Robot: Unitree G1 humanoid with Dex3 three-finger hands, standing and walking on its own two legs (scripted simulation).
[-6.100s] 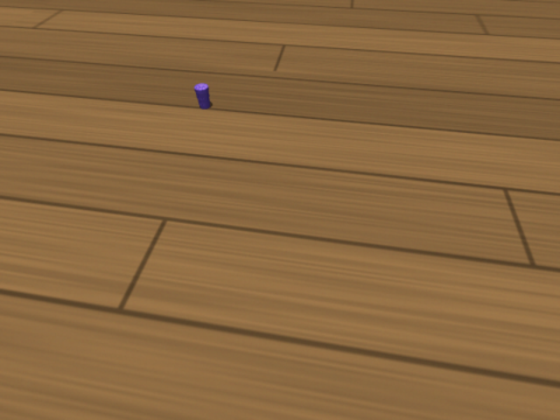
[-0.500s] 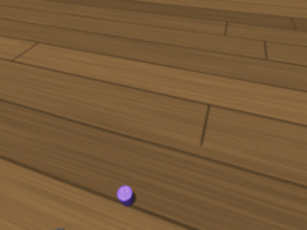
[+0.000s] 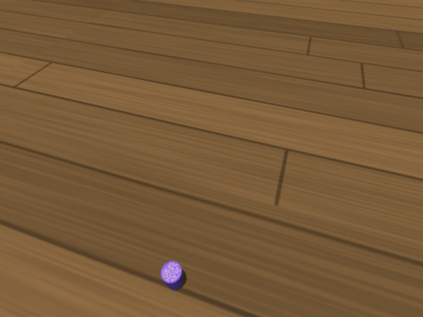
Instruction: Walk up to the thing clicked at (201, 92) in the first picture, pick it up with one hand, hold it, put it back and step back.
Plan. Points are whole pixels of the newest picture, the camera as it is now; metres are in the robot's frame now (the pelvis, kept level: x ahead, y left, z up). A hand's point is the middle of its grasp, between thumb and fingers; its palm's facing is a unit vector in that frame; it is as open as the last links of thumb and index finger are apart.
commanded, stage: walk up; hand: left
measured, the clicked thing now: (173, 277) +0.41 +0.19 -0.71
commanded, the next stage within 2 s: stand in 0.36 s
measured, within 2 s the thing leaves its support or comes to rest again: neither
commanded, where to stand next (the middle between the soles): +0.00 -0.02 m, yaw -1 degrees
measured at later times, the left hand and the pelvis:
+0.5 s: hand out of the picture +0.09 +0.25 -0.16, palm faces -0.01 -0.94 -0.34, open 7.4 cm; pelvis +0.00 +0.00 +0.00, yaw +0 degrees
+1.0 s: hand out of the picture +0.06 +0.25 -0.16, palm faces -0.01 -0.94 -0.33, open 7.4 cm; pelvis -0.01 -0.01 +0.00, yaw +0 degrees
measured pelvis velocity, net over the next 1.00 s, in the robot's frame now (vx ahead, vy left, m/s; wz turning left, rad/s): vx -0.01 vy -0.01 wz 0.01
